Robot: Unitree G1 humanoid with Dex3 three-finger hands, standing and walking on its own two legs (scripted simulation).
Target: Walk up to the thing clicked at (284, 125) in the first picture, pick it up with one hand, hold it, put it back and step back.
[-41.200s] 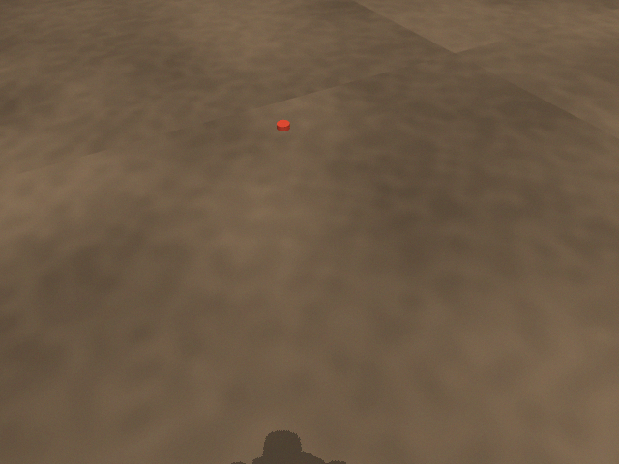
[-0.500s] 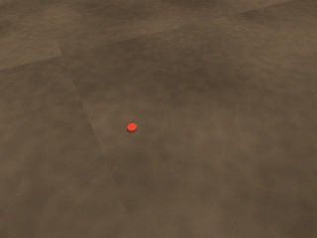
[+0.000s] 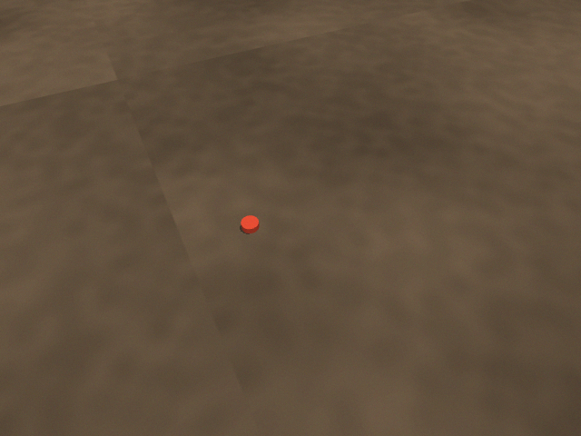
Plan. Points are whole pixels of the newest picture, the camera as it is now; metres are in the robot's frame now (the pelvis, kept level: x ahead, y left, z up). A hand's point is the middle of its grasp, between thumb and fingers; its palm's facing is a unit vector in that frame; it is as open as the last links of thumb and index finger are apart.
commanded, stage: step back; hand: left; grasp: from above
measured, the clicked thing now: (250, 224) +1.07 +0.23 -0.75
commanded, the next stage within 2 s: stand in 0.20 s
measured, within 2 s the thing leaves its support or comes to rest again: neither
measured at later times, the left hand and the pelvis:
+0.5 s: hand out of the picture +0.10 +0.26 -0.14, palm faces -0.03 -0.94 -0.34, open 7.4 cm; pelvis +0.01 +0.01 +0.02, yaw -1 degrees
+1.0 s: hand out of the picture +0.08 +0.25 -0.14, palm faces -0.04 -0.94 -0.34, open 7.4 cm; pelvis +0.00 +0.00 +0.02, yaw +0 degrees
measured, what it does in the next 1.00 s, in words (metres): stands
